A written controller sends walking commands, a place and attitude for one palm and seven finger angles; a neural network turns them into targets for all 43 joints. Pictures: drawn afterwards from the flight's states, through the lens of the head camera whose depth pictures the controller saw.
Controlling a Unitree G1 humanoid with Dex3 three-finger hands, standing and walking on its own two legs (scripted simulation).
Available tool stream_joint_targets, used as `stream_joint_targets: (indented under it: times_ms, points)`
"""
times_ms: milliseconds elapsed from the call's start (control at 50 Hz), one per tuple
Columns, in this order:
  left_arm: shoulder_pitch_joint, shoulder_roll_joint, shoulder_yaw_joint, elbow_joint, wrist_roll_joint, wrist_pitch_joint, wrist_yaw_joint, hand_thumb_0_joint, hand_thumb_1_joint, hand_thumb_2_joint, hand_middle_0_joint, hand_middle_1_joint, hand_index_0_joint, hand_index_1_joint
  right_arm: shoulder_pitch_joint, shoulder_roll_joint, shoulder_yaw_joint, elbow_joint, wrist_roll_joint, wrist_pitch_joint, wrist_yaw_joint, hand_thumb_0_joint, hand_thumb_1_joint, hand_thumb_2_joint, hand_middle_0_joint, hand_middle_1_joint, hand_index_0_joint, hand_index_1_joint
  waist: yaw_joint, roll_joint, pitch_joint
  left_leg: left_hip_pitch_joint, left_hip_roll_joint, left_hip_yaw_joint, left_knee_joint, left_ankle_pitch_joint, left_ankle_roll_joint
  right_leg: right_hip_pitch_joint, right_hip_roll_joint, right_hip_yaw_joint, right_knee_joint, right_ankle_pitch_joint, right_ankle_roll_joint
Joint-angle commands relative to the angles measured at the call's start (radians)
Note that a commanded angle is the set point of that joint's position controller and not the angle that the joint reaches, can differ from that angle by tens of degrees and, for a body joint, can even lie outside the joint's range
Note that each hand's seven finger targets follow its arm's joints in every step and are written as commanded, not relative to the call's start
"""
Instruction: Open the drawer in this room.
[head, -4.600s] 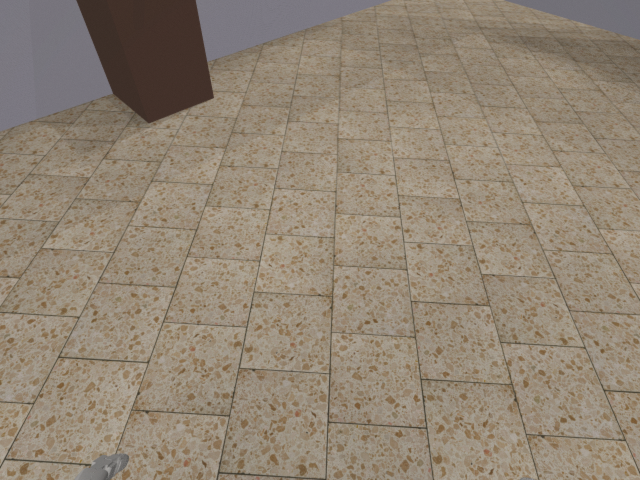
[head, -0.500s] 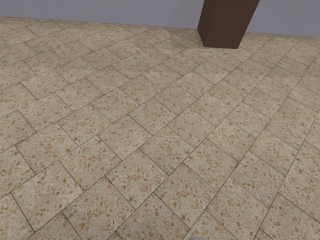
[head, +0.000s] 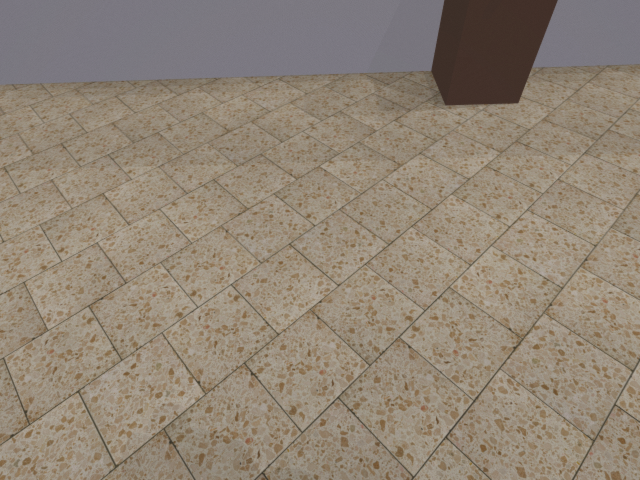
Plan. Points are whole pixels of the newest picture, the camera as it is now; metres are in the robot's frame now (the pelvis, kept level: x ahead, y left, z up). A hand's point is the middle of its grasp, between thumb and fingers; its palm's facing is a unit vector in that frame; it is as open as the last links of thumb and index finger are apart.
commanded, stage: stand and wait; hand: left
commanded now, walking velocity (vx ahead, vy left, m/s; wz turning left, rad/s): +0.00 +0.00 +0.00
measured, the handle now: out of the picture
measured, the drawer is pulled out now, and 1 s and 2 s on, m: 0.00 0.00 0.00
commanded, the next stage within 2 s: turn or walk to find it in 0.12 s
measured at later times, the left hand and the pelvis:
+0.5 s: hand out of the picture -0.04 +0.21 -0.18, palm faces +0.07 -0.98 -0.19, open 7.4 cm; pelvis -0.01 +0.04 +0.00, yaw +0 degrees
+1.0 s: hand out of the picture +0.03 +0.20 -0.17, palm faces +0.01 -0.98 -0.21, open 7.3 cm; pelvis -0.02 +0.02 +0.00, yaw -1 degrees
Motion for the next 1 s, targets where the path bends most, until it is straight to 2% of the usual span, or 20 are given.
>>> stream_joint_targets:
  times_ms: [0,20,40,80,100,120,140,160,180,200,260,320,420,500,640,700,760,820,880,980]
  points:
    - [0.066,0.171,0.036,-0.015,0.007,-0.021,0.005,0.0,0.9,0.9,-0.2,-0.3,-0.2,-0.3,-0.02,-0.028,0.001,-0.039,0.009,-0.027,-0.01,0.0,-0.9,-0.9,0.2,0.3,0.2,0.3,0.035,-0.199,-0.015,-0.002,0.025,0.045,-0.098,-0.008,-0.011,0.063,-0.227,0.174,-0.135,0.522,-0.116]
    - [0.076,0.175,0.036,-0.002,0.008,-0.019,0.006,0.0,0.9,0.9,-0.2,-0.3,-0.2,-0.3,-0.028,-0.026,0.004,-0.036,0.01,-0.028,-0.013,0.0,-0.9,-0.9,0.2,0.3,0.2,0.3,0.041,-0.193,-0.01,0.023,0.029,0.051,-0.143,-0.001,-0.01,0.05,-0.231,0.186,-0.133,0.511,-0.122]
    - [0.067,0.178,0.038,0.004,0.007,-0.018,0.007,0.0,0.9,0.9,-0.2,-0.3,-0.2,-0.3,-0.011,-0.022,0.008,-0.026,0.01,-0.032,-0.015,0.0,-0.9,-0.9,0.2,0.3,0.2,0.3,0.03,-0.197,-0.018,0.056,0.034,0.054,-0.206,0.03,-0.009,0.046,-0.225,0.178,-0.123,0.491,-0.119]
    - [0.039,0.168,0.036,0.017,-0.001,-0.014,0.007,0.0,0.9,0.9,-0.2,-0.3,-0.2,-0.3,0.04,-0.015,0.013,0.007,0.01,-0.042,-0.018,0.0,-0.9,-0.9,0.2,0.3,0.2,0.3,0.005,-0.164,-0.031,0.18,0.034,0.058,-0.376,0.186,-0.005,-0.006,-0.191,0.153,-0.089,0.385,-0.076]
    - [0.039,0.154,0.032,0.02,-0.008,-0.01,0.006,0.0,0.9,0.9,-0.2,-0.3,-0.2,-0.3,0.063,-0.029,0.016,0.023,0.01,-0.052,-0.02,0.0,-0.9,-0.9,0.2,0.3,0.2,0.3,-0.002,-0.105,-0.043,0.253,0.052,0.032,-0.454,0.289,0.004,-0.042,-0.157,0.133,-0.055,0.312,-0.041]
    - [0.057,0.134,0.03,0.019,-0.013,-0.005,0.003,0.0,0.9,0.9,-0.2,-0.3,-0.2,-0.3,0.058,-0.068,0.013,0.023,0.007,-0.063,-0.021,0.0,-0.9,-0.9,0.2,0.3,0.2,0.3,0.012,-0.003,-0.055,0.268,0.122,-0.044,-0.457,0.415,0.031,-0.068,-0.11,0.09,-0.021,0.223,0.0]
    - [0.071,0.116,0.029,0.023,-0.014,-0.001,0.002,0.0,0.9,0.9,-0.2,-0.3,-0.2,-0.3,0.024,-0.095,0.011,0.014,0.005,-0.064,-0.023,0.0,-0.9,-0.9,0.2,0.3,0.2,0.3,0.031,0.053,-0.046,0.218,0.173,-0.084,-0.459,0.461,0.061,-0.049,-0.084,0.06,-0.022,0.146,0.026]
    - [0.073,0.114,0.031,0.03,-0.009,0.002,0.003,0.0,0.9,0.9,-0.2,-0.3,-0.2,-0.3,-0.004,-0.104,0.011,0.008,0.005,-0.061,-0.025,0.0,-0.9,-0.9,0.2,0.3,0.2,0.3,0.037,0.038,-0.024,0.177,0.177,-0.073,-0.456,0.435,0.065,-0.029,-0.077,0.051,-0.035,0.113,0.035]
    - [0.057,0.117,0.029,0.044,-0.009,0.01,0.003,0.0,0.9,0.9,-0.2,-0.3,-0.2,-0.3,-0.024,-0.099,0.01,0.011,0.006,-0.062,-0.025,0.0,-0.9,-0.9,0.2,0.3,0.2,0.3,0.034,0.147,-0.002,0.136,0.174,-0.097,-0.499,0.433,0.073,-0.011,-0.076,0.023,-0.004,0.087,0.048]
    - [0.052,0.123,0.029,0.049,-0.008,0.012,0.002,0.0,0.9,0.9,-0.2,-0.3,-0.2,-0.3,-0.028,-0.093,0.014,0.007,0.007,-0.06,-0.026,0.0,-0.9,-0.9,0.2,0.3,0.2,0.3,0.035,0.149,0.018,0.108,0.175,-0.118,-0.523,0.441,0.084,0.001,-0.069,0.006,0.017,0.065,0.056]
    - [0.096,0.103,0.017,0.082,-0.004,0.011,0.0,0.0,0.9,0.9,-0.2,-0.3,-0.2,-0.3,-0.036,-0.083,0.017,0.006,0.01,-0.062,-0.031,0.0,-0.9,-0.9,0.2,0.3,0.2,0.3,0.044,0.13,0.007,0.125,0.159,-0.097,-0.527,0.37,0.087,0.006,-0.074,0.021,-0.025,0.059,0.054]
    - [0.107,0.105,0.012,0.105,0.0,0.005,0.0,0.0,0.9,0.9,-0.2,-0.3,-0.2,-0.3,-0.024,-0.07,0.019,0.007,0.011,-0.064,-0.028,0.0,-0.9,-0.9,0.2,0.3,0.2,0.3,0.035,0.024,-0.005,0.134,0.122,-0.067,-0.502,0.313,0.068,0.02,-0.096,0.048,-0.08,0.113,0.046]
    - [0.1,0.099,0.001,0.12,0.0,-0.005,0.001,0.0,0.9,0.9,-0.2,-0.3,-0.2,-0.3,0.005,-0.055,0.025,0.025,0.011,-0.069,-0.026,0.0,-0.9,-0.9,0.2,0.3,0.2,0.3,0.018,-0.049,0.008,0.176,0.103,-0.032,-0.503,0.306,0.053,-0.008,-0.107,0.077,-0.126,0.12,0.038]
    - [0.087,0.112,0.01,0.116,0.002,0.006,-0.003,0.0,0.9,0.9,-0.2,-0.3,-0.2,-0.3,0.004,-0.066,0.019,0.026,0.011,-0.061,-0.033,0.0,-0.9,-0.9,0.2,0.3,0.2,0.3,0.015,-0.052,0.064,0.173,0.11,0.0,-0.489,0.25,0.05,-0.071,-0.099,0.116,-0.126,0.109,0.029]
    - [0.081,0.121,0.04,0.067,0.009,0.026,-0.016,0.0,0.9,0.9,-0.2,-0.3,-0.2,-0.3,-0.032,-0.103,-0.003,-0.017,0.006,-0.052,-0.034,0.0,-0.9,-0.9,0.2,0.3,0.2,0.3,0.027,0.01,0.045,0.108,0.16,-0.017,-0.503,0.063,0.075,-0.119,-0.055,0.131,-0.032,0.039,0.024]
    - [0.087,0.122,0.039,0.06,0.009,0.017,-0.014,0.0,0.9,0.9,-0.2,-0.3,-0.2,-0.3,-0.026,-0.088,0.0,-0.019,0.006,-0.06,-0.031,0.0,-0.9,-0.9,0.2,0.3,0.2,0.3,0.03,-0.015,-0.007,0.104,0.148,0.001,-0.477,0.105,0.071,-0.079,-0.063,0.149,-0.029,0.083,0.019]
    - [0.09,0.123,0.023,0.08,0.004,-0.006,-0.006,0.0,0.9,0.9,-0.2,-0.3,-0.2,-0.3,0.014,-0.047,0.019,0.009,0.007,-0.075,-0.025,0.0,-0.9,-0.9,0.2,0.3,0.2,0.3,0.021,-0.069,-0.052,0.129,0.1,0.028,-0.458,0.205,0.05,-0.024,-0.099,0.176,-0.087,0.126,0.011]
    - [0.075,0.136,0.02,0.084,-0.002,-0.018,-0.002,0.0,0.9,0.9,-0.2,-0.3,-0.2,-0.3,0.034,-0.051,0.023,0.031,0.008,-0.084,-0.022,0.0,-0.9,-0.9,0.2,0.3,0.2,0.3,0.02,-0.059,-0.065,0.159,0.1,0.022,-0.457,0.321,0.043,0.004,-0.112,0.144,-0.074,0.212,0.01]
    - [0.07,0.136,0.022,0.08,-0.004,-0.008,0.005,0.0,0.9,0.9,-0.2,-0.3,-0.2,-0.3,0.041,-0.045,0.025,0.035,0.009,-0.072,-0.018,0.0,-0.9,-0.9,0.2,0.3,0.2,0.3,0.027,-0.044,-0.005,0.11,0.097,0.012,-0.446,0.334,0.04,-0.006,-0.117,0.114,-0.051,0.202,0.017]
    - [0.045,0.161,0.041,0.048,-0.001,0.008,0.009,0.0,0.9,0.9,-0.2,-0.3,-0.2,-0.3,0.043,-0.049,0.017,0.012,0.004,-0.049,-0.012,0.0,-0.9,-0.9,0.2,0.3,0.2,0.3,0.029,-0.061,0.056,0.012,0.074,-0.004,-0.406,0.251,0.04,-0.039,-0.146,0.108,-0.069,0.042,0.014]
